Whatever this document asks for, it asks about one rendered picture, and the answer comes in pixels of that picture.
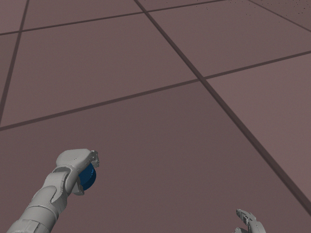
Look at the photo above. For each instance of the tin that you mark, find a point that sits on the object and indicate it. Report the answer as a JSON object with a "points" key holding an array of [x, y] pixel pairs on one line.
{"points": [[87, 177]]}

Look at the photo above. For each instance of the right robot hand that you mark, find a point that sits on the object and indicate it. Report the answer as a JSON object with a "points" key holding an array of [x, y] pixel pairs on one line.
{"points": [[250, 221]]}

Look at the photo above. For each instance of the left robot arm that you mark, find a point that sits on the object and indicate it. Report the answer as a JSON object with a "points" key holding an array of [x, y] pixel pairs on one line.
{"points": [[48, 203]]}

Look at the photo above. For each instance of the left robot hand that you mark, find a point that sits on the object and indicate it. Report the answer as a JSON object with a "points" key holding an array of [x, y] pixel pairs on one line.
{"points": [[79, 159]]}

